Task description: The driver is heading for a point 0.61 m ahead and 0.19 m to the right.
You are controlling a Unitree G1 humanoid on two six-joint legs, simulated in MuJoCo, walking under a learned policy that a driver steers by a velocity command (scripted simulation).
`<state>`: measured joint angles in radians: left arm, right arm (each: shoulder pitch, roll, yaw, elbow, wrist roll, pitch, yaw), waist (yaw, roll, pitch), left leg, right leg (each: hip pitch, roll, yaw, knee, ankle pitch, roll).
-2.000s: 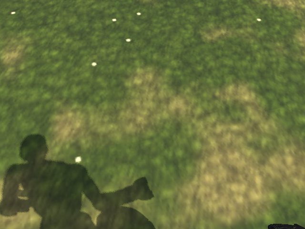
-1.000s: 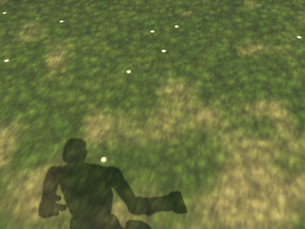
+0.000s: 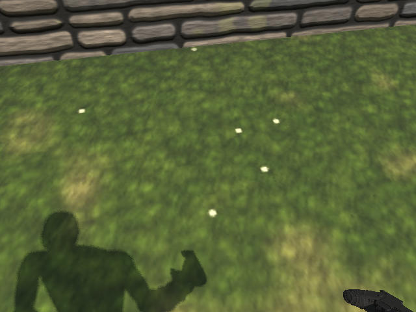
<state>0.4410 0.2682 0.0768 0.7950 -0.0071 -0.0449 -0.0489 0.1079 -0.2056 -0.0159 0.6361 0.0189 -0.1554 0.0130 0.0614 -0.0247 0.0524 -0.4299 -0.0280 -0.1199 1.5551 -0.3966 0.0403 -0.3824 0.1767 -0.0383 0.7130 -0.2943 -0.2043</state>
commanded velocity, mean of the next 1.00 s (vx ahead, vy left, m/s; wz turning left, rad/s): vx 0.80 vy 0.00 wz -0.78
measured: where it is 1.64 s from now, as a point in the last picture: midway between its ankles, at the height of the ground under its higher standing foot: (274, 237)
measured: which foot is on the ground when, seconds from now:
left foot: up 0.00-0.24, down 0.26-0.72, up 0.74-1.00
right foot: down 0.00-0.26, up 0.28-0.70, down 0.72-1.00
